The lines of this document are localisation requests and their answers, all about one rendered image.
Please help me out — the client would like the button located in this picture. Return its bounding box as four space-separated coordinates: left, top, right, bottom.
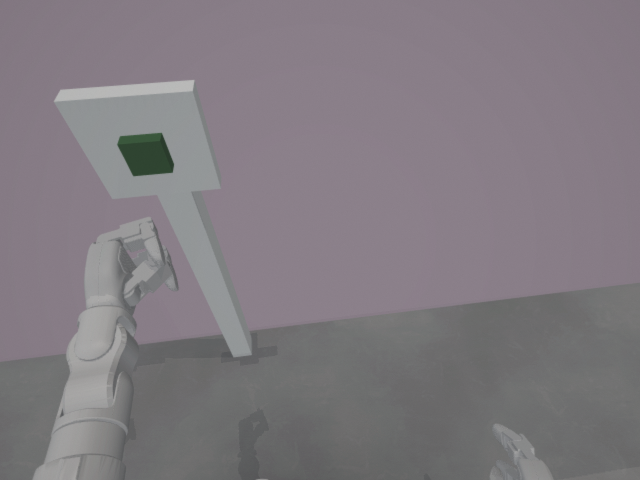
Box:
117 133 174 176

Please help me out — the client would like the robot right hand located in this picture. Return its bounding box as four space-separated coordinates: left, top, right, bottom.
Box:
489 423 554 480

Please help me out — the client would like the panel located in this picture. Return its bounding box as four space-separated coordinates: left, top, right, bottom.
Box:
54 80 252 357

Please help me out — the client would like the robot left hand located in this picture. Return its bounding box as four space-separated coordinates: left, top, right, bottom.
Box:
84 217 179 316

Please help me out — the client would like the left robot forearm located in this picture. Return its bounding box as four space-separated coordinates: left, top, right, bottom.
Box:
32 305 139 480

